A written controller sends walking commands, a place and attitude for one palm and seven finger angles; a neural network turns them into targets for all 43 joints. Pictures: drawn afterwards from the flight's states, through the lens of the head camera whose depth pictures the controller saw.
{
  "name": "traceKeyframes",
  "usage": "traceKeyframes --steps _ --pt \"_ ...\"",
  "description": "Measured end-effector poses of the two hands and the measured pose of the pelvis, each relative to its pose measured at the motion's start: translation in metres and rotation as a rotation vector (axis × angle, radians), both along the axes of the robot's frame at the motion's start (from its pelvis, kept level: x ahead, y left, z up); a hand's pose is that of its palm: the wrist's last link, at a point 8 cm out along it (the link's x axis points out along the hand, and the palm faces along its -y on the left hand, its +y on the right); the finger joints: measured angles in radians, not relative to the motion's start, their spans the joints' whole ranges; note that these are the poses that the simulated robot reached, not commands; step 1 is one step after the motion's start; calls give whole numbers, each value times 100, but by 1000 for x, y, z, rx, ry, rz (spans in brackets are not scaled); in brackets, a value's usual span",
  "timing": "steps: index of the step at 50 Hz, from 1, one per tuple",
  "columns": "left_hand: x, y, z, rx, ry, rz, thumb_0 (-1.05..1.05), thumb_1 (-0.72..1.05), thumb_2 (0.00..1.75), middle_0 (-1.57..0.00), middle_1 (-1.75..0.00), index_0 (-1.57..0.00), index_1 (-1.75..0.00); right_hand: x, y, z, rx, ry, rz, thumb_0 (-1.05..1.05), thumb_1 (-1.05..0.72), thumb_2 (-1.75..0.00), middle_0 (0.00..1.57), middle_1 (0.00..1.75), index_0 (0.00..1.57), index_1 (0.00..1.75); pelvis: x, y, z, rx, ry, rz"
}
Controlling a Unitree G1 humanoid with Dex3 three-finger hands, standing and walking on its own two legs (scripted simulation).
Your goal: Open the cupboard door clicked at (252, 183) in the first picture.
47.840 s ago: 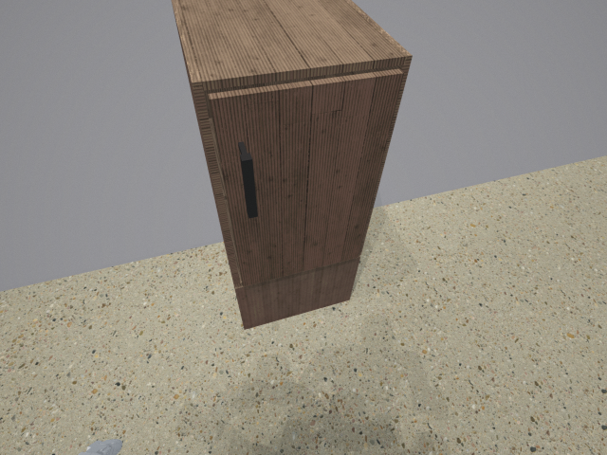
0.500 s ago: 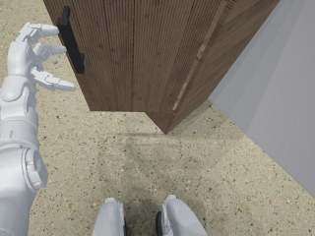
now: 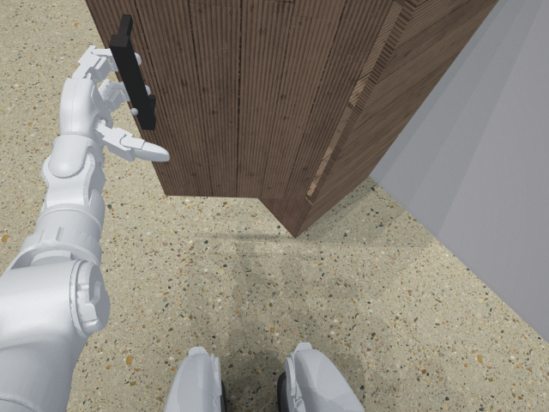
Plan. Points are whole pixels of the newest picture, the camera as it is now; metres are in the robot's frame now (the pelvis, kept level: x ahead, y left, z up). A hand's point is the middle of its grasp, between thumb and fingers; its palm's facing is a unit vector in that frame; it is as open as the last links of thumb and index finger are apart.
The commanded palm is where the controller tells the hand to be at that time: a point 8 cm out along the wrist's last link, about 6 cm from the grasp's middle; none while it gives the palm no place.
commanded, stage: slide the fingers in behind the handle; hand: left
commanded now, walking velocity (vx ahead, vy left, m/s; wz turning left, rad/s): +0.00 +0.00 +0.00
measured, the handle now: (138, 78) +0.57 +0.16 +0.07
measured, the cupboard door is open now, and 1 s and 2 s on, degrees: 50 49 67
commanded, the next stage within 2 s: close the thumb around the handle in 0.60 s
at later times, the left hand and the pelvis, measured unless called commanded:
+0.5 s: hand (152, 110) +0.52 +0.14 +0.06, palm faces -0.04 -1.00 -0.01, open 13.9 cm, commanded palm +0.50 +0.17 +0.06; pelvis +0.00 -0.01 +0.00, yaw +0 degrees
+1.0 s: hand (156, 110) +0.52 +0.13 +0.06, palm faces -0.05 -1.00 -0.02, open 11.4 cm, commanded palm +0.50 +0.18 +0.06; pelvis +0.00 -0.01 +0.00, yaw +0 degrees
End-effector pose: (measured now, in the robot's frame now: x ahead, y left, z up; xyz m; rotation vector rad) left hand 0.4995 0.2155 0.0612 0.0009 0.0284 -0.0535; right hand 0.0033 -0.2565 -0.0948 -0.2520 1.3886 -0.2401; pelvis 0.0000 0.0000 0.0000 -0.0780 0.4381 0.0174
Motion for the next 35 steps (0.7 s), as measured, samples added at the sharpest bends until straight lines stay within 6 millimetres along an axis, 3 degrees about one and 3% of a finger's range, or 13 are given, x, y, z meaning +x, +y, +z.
traceKeyframes --steps 14,35 --pt "1 -23 -1 9 0 9 -2 -49 30 -30 -120 -29 -122 -5 -5 -3 10 9 -4 0 -91 -90 20 30 20 30 -1 -5 -1 8 0 1" --pt "-3 -22 2 20 3 11 -2 -49 30 -30 -120 -30 -121 3 -15 -2 10 -20 -6 0 -91 -90 20 30 20 30 0 -13 1 18 -10 -2"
